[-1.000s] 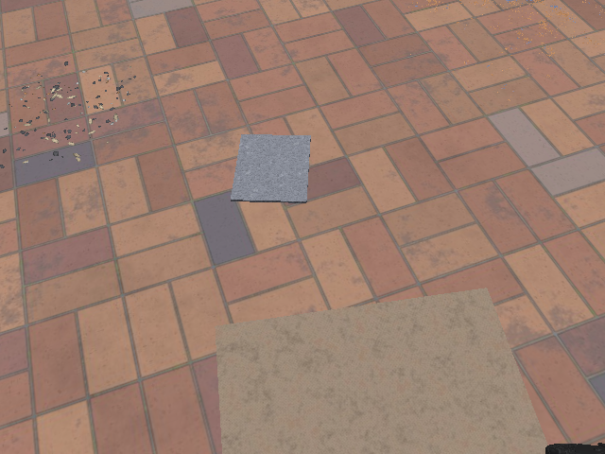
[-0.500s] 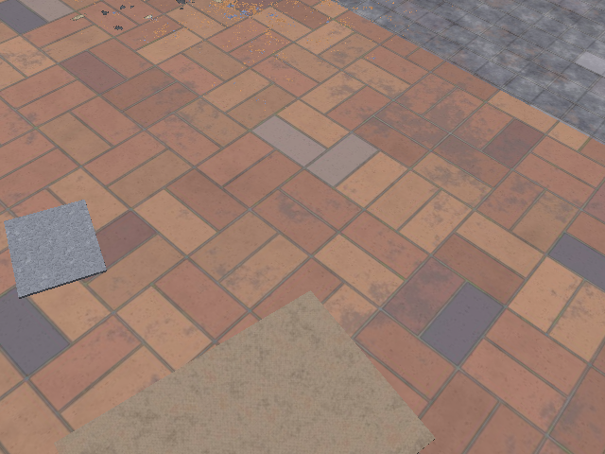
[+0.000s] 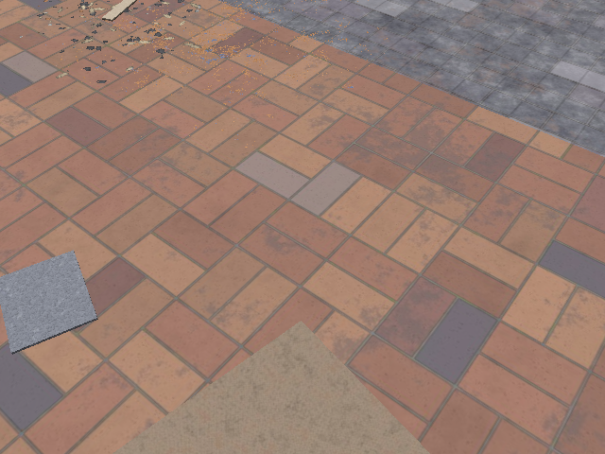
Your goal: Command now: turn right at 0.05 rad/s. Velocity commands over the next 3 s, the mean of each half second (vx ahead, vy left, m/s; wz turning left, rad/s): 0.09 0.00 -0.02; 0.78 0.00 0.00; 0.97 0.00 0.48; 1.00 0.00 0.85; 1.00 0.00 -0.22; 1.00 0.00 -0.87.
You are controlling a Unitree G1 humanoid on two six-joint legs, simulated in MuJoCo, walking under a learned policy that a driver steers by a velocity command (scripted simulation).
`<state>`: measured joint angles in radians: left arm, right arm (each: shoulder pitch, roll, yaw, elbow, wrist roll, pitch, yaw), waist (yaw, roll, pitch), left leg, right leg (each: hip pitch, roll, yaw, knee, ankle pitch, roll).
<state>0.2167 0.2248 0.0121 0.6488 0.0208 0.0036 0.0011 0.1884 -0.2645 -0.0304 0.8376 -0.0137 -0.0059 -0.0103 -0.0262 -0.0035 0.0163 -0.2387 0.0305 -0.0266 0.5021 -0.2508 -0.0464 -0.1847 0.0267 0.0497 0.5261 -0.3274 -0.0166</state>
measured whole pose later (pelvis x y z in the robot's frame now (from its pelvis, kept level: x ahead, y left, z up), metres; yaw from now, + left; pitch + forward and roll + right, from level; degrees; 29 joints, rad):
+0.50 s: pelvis +0.03 +0.02 +0.00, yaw +0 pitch +0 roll +0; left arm 0.38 0.25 0.04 0.76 -0.02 -0.04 0.02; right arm 0.21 -0.27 -0.04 0.95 0.04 -0.05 0.00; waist 0.01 -0.01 -0.02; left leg -0.37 0.03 0.01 0.83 -0.45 0.05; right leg -0.13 0.01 0.06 0.46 -0.34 -0.03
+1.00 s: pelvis +0.28 +0.08 -0.01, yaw +0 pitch +3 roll -1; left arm 0.03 0.24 0.02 0.59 -0.04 -0.10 -0.06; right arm 0.57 -0.19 0.02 0.98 0.01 -0.10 0.00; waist -0.12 -0.03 -0.01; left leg 0.22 -0.01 0.03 0.10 -0.36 0.04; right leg -0.81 -0.08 -0.04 0.69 0.15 -0.03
